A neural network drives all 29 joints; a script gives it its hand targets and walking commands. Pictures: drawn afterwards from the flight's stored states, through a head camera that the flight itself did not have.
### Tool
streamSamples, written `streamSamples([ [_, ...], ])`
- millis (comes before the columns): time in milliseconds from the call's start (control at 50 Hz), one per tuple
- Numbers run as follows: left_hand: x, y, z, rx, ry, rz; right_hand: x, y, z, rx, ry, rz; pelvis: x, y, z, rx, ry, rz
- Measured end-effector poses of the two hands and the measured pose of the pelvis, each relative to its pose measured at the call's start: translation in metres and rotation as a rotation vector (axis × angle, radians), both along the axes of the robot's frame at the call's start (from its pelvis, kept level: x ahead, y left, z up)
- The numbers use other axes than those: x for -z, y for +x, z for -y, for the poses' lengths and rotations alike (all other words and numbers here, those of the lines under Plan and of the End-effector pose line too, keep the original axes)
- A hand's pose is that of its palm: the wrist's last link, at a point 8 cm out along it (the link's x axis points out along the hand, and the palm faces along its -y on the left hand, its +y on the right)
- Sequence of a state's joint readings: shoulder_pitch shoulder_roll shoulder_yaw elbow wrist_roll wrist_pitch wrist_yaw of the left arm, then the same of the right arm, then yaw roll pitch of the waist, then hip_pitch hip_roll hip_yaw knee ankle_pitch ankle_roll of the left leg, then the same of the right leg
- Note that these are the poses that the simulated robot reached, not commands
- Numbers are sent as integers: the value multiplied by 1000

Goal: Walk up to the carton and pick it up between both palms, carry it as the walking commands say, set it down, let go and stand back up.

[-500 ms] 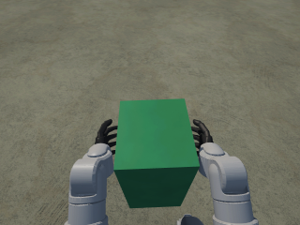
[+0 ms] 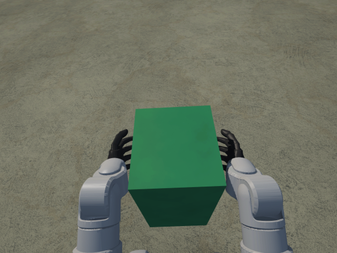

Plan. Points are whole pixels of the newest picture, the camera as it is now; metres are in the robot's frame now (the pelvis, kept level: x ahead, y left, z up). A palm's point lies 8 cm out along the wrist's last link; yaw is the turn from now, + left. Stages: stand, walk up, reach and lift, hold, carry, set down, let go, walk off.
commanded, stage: carry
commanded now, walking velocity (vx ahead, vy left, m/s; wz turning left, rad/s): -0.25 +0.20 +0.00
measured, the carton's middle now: (175, 174) +0.29 -0.01 +0.02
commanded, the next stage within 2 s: none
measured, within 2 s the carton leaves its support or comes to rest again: neither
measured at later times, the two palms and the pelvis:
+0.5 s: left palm out of the picture +0.09 +0.24 +0.09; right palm out of the picture +0.08 -0.01 +0.08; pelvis -0.19 +0.12 -0.01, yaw -1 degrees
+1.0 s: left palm out of the picture -0.12 +0.39 +0.06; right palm out of the picture -0.12 +0.14 +0.07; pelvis -0.39 +0.25 -0.01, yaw +0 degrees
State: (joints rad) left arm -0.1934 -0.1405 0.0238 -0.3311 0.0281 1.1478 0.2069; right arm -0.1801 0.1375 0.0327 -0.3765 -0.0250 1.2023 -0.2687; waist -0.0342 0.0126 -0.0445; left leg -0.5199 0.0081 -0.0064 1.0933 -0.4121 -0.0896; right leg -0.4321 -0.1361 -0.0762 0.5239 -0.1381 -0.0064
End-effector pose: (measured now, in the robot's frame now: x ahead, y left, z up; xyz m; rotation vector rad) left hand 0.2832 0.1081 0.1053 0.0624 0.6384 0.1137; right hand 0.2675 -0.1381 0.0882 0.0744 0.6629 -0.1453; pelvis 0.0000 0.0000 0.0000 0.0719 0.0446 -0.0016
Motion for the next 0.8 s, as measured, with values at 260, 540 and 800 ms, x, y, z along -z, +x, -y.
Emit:
streamSamples([
  [260, 38, -125, -117, -100, -110, -76, 13, -101, -116, -119, -125, -80, 5, -105, -81, -25, -83, -6],
  [540, 14, -209, -132, -13, -3, -15, 17, -209, -132, -19, -8, -19, 9, -210, -127, 23, -66, -40],
  [800, 9, -311, -187, 2, -11, 1, 3, -308, -187, 2, -11, 0, 2, -310, -185, 7, -14, -17],
])
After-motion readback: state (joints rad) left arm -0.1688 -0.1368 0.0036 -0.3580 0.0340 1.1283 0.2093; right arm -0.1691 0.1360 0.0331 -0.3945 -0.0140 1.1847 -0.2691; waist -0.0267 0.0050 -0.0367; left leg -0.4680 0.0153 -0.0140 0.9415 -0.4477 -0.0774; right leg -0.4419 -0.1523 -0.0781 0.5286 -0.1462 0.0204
